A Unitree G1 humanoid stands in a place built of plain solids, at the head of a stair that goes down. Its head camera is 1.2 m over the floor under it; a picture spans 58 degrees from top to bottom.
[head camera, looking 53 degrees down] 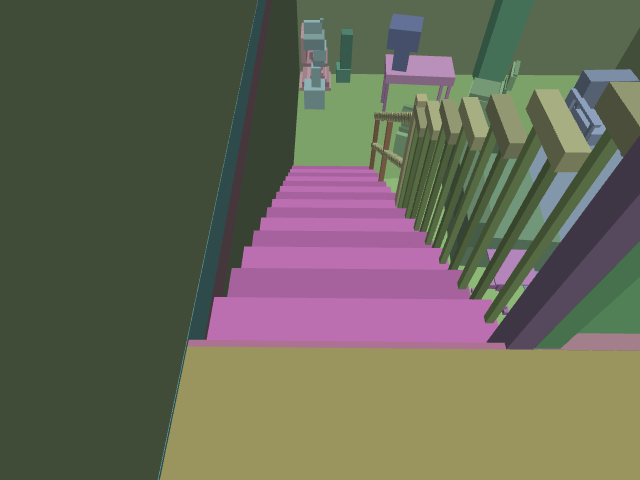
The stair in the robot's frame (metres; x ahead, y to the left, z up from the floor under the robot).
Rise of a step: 0.18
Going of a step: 0.25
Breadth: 1.01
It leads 1 degrees to the right of straight ahead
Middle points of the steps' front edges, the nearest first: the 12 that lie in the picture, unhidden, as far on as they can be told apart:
0.53 -0.12 0.00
0.78 -0.12 -0.18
1.03 -0.12 -0.37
1.28 -0.12 -0.55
1.53 -0.13 -0.74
1.77 -0.13 -0.92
2.02 -0.13 -1.10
2.27 -0.13 -1.29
2.52 -0.14 -1.47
2.77 -0.14 -1.66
3.02 -0.14 -1.84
3.26 -0.14 -2.02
